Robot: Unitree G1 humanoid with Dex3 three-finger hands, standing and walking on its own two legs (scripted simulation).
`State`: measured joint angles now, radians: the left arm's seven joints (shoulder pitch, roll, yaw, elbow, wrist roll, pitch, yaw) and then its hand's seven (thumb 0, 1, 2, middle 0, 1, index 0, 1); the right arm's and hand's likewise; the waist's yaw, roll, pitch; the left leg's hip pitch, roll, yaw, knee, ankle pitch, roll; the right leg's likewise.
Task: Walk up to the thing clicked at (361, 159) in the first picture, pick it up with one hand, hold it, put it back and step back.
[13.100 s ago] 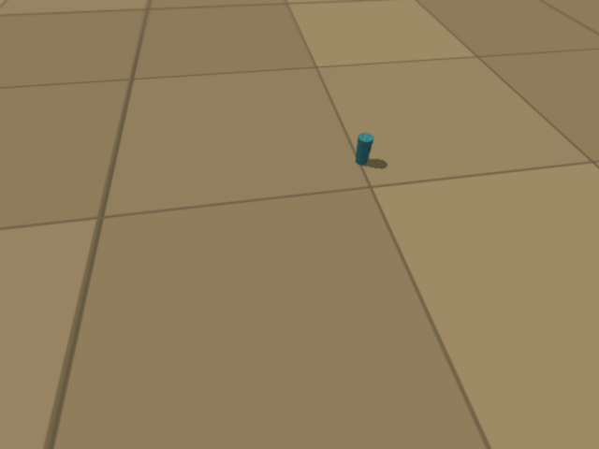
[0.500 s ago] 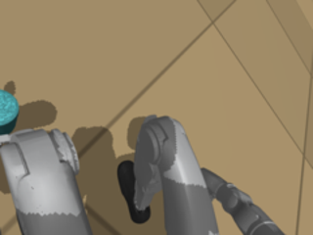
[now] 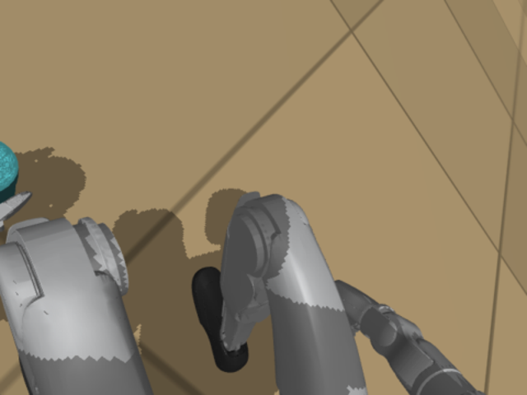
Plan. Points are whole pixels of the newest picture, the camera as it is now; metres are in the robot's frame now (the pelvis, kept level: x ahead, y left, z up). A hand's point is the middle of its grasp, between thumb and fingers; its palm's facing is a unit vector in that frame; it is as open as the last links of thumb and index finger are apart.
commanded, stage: settle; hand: left
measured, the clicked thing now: out of the picture +0.40 +0.25 -0.20
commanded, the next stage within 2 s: lift in 1.96 s
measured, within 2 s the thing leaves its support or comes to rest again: leaves its support in 0.34 s
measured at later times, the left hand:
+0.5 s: hand out of the picture +0.37 +0.26 -0.13, palm faces +0.25 -0.97 -0.02, open 10.5 cm
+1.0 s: hand out of the picture +0.37 +0.26 -0.02, palm faces +0.24 -0.97 -0.07, open 10.6 cm
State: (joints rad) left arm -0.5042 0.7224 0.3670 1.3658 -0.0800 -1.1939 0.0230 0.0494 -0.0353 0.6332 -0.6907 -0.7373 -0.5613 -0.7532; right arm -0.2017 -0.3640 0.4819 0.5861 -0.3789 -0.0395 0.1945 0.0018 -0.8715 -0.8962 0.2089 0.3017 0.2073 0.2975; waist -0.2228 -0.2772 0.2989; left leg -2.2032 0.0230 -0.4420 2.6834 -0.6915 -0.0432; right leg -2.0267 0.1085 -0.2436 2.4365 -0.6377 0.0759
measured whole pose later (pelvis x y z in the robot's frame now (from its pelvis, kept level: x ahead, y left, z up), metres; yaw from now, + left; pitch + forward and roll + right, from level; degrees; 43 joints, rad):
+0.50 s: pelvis +0.00 +0.00 +0.01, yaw +1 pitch +12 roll -17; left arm -0.43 0.65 0.30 1.11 -0.06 -1.07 0.05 0.06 -0.33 0.98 -0.73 -1.02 -0.61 -1.03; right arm -0.15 -0.34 0.39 0.60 -0.33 -0.03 0.22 0.00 -0.89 -0.90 0.21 0.30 0.21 0.30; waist -0.17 -0.23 0.23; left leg -2.21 0.02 -0.42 2.65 -0.69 -0.05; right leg -2.03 0.09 -0.23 2.42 -0.65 0.06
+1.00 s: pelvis +0.01 -0.02 +0.04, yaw +6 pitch +24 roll -11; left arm -0.38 0.46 0.22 0.74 -0.12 -0.75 -0.06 0.06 -0.39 1.06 -0.75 -1.03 -0.63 -1.03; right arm -0.03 -0.30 0.16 0.66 -0.15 0.02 0.17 0.01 -0.90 -0.90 0.21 0.30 0.21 0.30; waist -0.10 -0.07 0.00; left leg -2.25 0.04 -0.26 2.48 -0.67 -0.04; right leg -2.12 0.04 -0.13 2.37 -0.68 0.04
